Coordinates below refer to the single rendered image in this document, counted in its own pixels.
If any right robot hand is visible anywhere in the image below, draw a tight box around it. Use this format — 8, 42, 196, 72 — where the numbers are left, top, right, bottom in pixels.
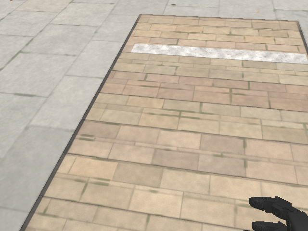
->
244, 196, 308, 231

